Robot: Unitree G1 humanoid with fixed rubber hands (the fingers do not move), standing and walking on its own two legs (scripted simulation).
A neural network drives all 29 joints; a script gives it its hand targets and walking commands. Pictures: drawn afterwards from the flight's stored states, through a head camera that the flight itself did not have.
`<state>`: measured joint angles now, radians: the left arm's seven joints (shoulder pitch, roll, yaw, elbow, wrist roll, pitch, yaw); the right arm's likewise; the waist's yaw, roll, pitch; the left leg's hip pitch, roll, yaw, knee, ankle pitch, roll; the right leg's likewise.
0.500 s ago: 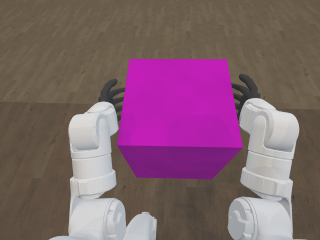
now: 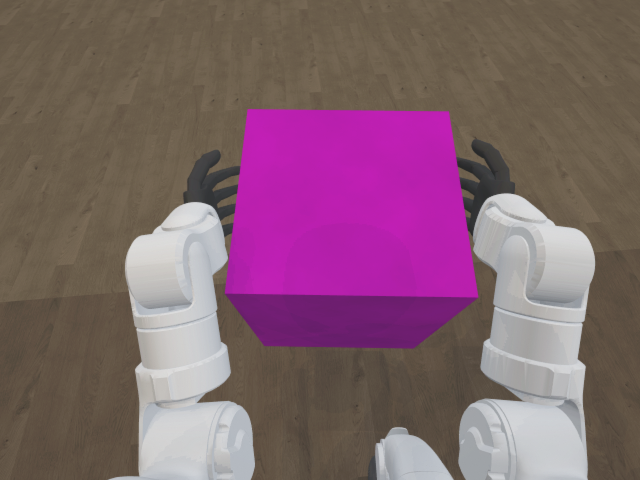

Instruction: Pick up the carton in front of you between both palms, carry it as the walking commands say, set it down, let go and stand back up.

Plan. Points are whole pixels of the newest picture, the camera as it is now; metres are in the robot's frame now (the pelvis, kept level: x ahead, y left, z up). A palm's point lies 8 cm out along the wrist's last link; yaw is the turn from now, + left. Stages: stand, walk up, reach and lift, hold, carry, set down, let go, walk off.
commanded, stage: carry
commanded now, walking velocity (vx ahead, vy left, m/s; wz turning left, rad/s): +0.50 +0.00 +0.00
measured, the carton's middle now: (342, 246) +0.37 -0.02 +0.08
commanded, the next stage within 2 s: none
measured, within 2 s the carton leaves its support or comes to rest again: neither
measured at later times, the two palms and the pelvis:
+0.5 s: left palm (217, 62) +0.64 +0.15 +0.17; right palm (420, 49) +0.66 -0.15 +0.18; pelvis +0.30 -0.01 +0.01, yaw +0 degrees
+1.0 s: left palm out of the picture +0.94 +0.13 +0.20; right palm out of the picture +0.94 -0.17 +0.20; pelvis +0.59 -0.02 +0.02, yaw +2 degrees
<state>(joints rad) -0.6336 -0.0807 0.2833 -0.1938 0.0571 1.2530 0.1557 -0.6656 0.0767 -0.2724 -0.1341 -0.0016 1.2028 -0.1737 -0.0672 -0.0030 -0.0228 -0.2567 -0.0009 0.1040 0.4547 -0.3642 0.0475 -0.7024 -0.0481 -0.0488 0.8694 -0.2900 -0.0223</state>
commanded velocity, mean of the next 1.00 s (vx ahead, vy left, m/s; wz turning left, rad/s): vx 0.50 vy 0.00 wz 0.00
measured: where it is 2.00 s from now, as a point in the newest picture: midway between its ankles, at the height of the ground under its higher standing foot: (319, 207)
